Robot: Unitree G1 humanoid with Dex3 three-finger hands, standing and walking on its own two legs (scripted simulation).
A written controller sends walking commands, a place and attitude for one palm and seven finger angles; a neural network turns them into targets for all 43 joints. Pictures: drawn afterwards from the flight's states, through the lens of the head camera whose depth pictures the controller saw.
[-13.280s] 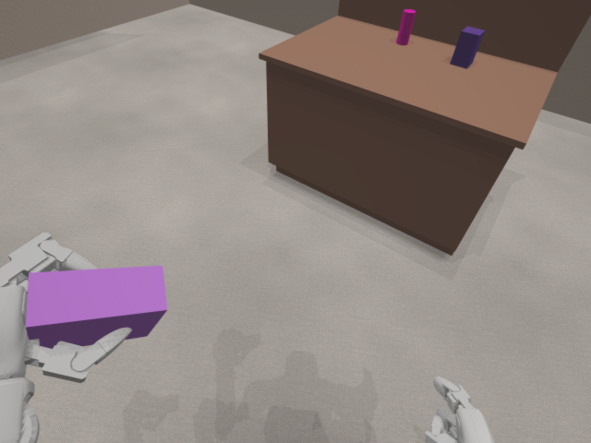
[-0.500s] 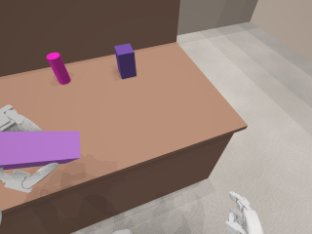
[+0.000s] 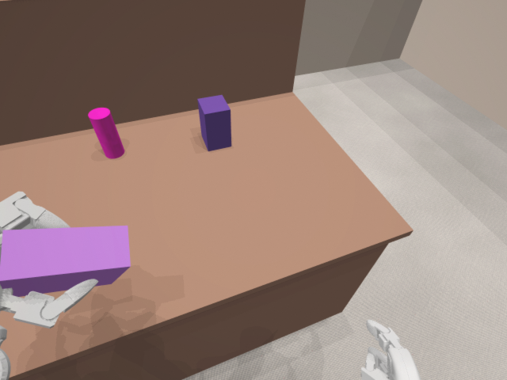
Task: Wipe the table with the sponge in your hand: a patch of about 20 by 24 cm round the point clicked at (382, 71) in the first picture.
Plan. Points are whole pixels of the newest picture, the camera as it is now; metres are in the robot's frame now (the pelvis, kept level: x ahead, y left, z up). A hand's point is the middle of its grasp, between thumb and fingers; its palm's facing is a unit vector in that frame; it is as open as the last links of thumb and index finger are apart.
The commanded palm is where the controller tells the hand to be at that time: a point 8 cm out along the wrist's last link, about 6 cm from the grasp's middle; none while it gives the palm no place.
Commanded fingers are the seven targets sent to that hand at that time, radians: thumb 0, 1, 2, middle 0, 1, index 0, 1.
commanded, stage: shuffle to correct the standing spot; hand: left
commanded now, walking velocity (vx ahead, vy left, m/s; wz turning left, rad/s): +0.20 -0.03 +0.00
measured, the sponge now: (84, 260) +0.22 +0.22 +0.15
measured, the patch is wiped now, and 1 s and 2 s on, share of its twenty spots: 0.00 0.00 0.00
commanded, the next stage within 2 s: none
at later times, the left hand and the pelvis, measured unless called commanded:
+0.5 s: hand (66, 252) +0.22 +0.24 +0.16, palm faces +0.38 -0.84 -0.39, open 9.3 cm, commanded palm +0.16 +0.28 +0.18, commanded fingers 0.00 0.10 1.30 -1.20 -1.60 -1.20 -1.60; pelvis +0.01 -0.01 +0.00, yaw +1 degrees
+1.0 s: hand (70, 247) +0.23 +0.24 +0.16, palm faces +0.34 -0.84 -0.41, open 9.3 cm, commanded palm +0.17 +0.28 +0.18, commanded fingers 0.00 0.10 1.30 -1.20 -1.60 -1.20 -1.60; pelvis +0.02 +0.00 +0.00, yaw +0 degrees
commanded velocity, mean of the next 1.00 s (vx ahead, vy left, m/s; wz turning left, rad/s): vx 0.20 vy -0.03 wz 0.00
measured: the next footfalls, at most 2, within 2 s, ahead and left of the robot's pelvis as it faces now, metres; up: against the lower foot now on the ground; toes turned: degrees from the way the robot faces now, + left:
none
